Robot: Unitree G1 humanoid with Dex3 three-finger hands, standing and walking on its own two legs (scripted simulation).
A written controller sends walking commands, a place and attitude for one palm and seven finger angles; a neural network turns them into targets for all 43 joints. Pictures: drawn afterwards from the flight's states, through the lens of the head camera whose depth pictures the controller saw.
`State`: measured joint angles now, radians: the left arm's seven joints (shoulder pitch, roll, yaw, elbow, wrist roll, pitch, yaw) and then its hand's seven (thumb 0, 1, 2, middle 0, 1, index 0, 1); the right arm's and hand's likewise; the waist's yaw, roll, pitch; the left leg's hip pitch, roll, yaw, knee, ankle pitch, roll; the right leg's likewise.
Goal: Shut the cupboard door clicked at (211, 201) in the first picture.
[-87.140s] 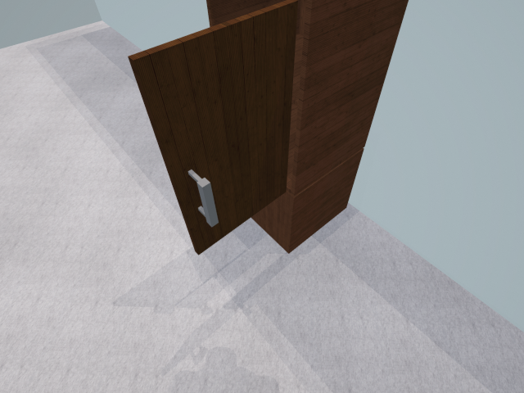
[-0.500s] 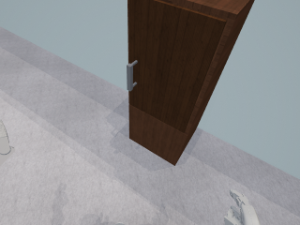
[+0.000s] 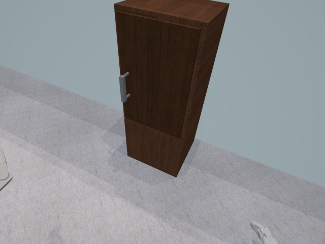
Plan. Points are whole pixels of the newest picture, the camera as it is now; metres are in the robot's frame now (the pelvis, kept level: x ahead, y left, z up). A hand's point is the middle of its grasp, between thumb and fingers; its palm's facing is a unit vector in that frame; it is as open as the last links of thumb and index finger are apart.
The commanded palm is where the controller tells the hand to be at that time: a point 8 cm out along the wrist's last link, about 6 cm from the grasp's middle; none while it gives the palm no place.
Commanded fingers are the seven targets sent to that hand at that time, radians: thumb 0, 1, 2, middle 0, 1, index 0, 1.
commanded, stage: stop stepping back and stand still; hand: left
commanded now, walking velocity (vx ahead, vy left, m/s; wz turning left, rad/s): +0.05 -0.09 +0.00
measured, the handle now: (125, 87) +0.88 +0.20 -0.09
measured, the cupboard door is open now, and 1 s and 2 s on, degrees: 0 0 0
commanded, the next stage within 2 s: let the arm hang, fingers relaxed in 1.82 s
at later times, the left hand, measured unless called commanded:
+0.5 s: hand out of the picture +0.09 +0.29 +0.17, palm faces +0.52 -0.77 -0.37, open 7.4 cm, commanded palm +0.02 +0.31 +0.18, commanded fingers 0.00 0.90 0.90 -0.20 -0.30 -0.20 -0.30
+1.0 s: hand out of the picture +0.07 +0.27 +0.17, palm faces +0.49 -0.76 -0.43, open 7.4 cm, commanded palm +0.01 +0.31 +0.18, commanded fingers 0.00 0.90 0.90 -0.20 -0.30 -0.20 -0.30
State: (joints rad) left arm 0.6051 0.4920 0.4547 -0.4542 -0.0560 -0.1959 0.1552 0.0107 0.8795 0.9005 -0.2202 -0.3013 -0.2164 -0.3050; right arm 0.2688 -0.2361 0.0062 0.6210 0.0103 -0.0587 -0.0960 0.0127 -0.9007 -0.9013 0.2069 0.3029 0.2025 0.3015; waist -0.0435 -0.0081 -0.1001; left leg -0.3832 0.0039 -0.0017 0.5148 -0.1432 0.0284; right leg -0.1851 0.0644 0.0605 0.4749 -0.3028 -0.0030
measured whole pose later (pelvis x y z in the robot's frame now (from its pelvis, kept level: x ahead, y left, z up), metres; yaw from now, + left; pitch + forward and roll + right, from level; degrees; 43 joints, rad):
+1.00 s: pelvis -0.12 +0.01 +0.00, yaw +2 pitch +0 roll +0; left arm 0.53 0.38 0.38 -0.44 -0.02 -0.20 0.18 0.01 0.88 0.90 -0.21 -0.30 -0.21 -0.30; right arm 0.28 -0.28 -0.04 0.65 0.00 -0.12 -0.09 0.01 -0.90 -0.90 0.20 0.30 0.20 0.30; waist 0.00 0.02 -0.04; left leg -0.27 0.06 0.05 0.51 -0.23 0.01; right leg -0.24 0.02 -0.09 0.54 -0.29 -0.05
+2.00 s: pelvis -0.12 +0.06 +0.00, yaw +1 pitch +1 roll -1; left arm 0.38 0.38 0.23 -0.06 0.01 -0.10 0.07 0.01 0.89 0.90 -0.20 -0.30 -0.20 -0.30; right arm 0.19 -0.27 0.01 0.72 0.00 -0.09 0.00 0.01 -0.90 -0.90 0.21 0.30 0.20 0.30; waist 0.02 0.06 -0.05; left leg -0.31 0.01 0.08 0.54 -0.24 0.04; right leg -0.26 -0.03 -0.06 0.50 -0.25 0.02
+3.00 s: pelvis -0.12 +0.04 +0.01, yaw +0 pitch -2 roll +0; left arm 0.21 0.20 0.02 1.10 0.02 -0.01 0.01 0.00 0.90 0.90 -0.20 -0.30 -0.20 -0.30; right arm 0.21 -0.22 -0.01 1.11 -0.02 -0.01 -0.01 0.00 -0.90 -0.90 0.20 0.30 0.20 0.30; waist -0.01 0.01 0.02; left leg -0.17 0.01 0.10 0.38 -0.17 0.02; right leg -0.14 -0.02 -0.04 0.38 -0.20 0.00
